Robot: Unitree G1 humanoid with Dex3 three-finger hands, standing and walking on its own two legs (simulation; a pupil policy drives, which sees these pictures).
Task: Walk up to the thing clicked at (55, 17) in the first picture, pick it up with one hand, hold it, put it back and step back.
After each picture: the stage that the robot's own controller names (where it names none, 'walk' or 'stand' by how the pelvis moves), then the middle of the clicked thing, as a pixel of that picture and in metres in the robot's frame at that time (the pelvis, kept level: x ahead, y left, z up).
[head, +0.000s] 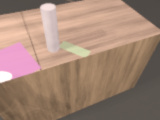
stand; (51, 30) +0.68 +0.15 +0.01
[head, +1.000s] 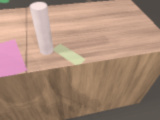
rise first; (43, 31) +0.62 +0.20 +0.04
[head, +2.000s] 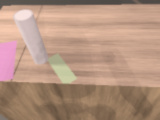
sink last; (33, 40) +0.54 +0.22 +0.04
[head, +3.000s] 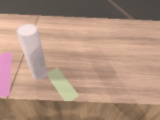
stand; (34, 55) +0.48 +0.19 +0.03
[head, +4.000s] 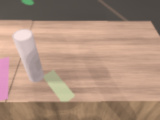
stand; (30, 58) +0.48 +0.21 +0.01
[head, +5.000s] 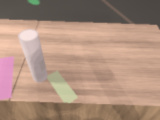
stand; (35, 58) +0.48 +0.19 +0.01
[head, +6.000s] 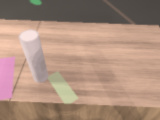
stand; (35, 59) +0.48 +0.19 +0.01
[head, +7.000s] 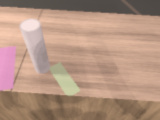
rise first; (37, 49) +0.50 +0.19 +0.02
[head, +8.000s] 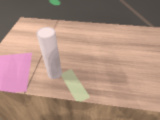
go down; (51, 55) +0.50 +0.16 +0.01
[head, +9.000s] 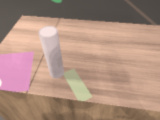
go down; (53, 55) +0.50 +0.15 +0.01
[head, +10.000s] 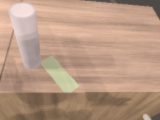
go down; (28, 41) +0.49 +0.14 +0.06
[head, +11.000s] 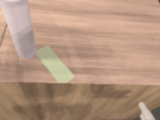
approach; (21, 28) +0.51 +0.15 +0.08
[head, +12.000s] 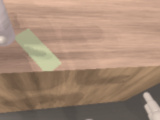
close in; out of the picture +0.53 +0.16 +0.11
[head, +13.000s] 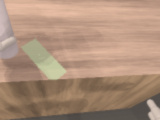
lift; out of the picture +0.52 +0.18 +0.11
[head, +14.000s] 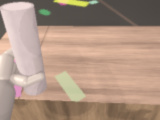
lift; (28, 53) +0.33 +0.14 +0.22
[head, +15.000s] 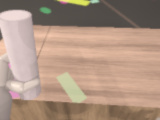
hold; (23, 60) +0.33 +0.16 +0.20
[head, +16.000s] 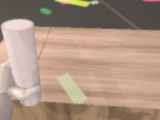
hold; (25, 67) +0.32 +0.16 +0.18
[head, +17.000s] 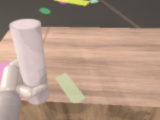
crouch; (33, 66) +0.33 +0.14 +0.17
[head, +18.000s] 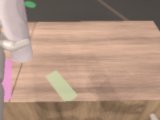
crouch; (14, 22) +0.46 +0.16 +0.23
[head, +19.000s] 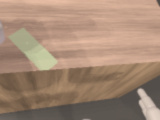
lower; out of the picture +0.55 +0.17 +0.11
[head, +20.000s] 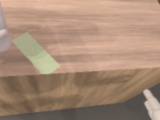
lower; out of the picture +0.53 +0.17 +0.11
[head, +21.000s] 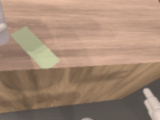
lower; out of the picture +0.54 +0.16 +0.12
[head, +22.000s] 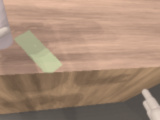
lower; out of the picture +0.54 +0.16 +0.12
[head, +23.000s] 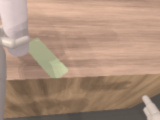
loosen; (14, 18) +0.52 +0.13 +0.11
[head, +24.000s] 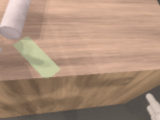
withdraw; (18, 7) +0.66 +0.11 +0.01
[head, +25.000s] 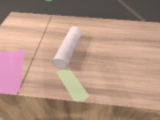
sink last; (68, 46) +0.62 +0.07 -0.03
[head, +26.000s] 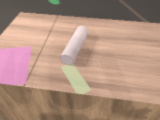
stand; (75, 44) +0.65 +0.06 -0.03
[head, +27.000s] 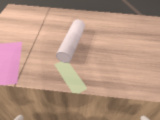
stand; (71, 39) +0.63 +0.05 -0.02
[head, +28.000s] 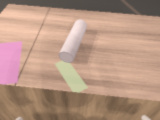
stand; (74, 39) +0.63 +0.04 -0.02
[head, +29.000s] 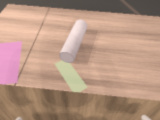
stand; (74, 39) +0.63 +0.03 -0.02
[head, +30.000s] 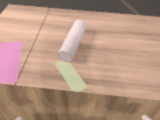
stand; (73, 39) +0.64 +0.04 -0.02
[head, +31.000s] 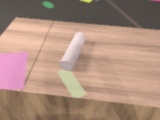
stand; (74, 50) +0.65 +0.04 -0.07
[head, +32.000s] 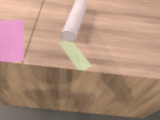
walk; (75, 19) +0.70 +0.01 -0.05
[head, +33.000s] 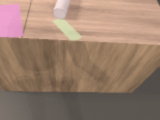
walk; (64, 0) +0.88 +0.10 -0.06
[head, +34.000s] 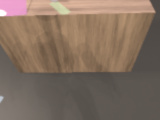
walk; out of the picture +1.17 +0.20 -0.06
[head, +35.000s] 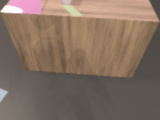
stand; out of the picture +1.24 +0.07 -0.06
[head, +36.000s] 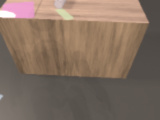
stand; out of the picture +1.25 +0.12 -0.08
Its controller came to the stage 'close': yes
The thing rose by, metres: 0.22
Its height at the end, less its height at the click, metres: -0.09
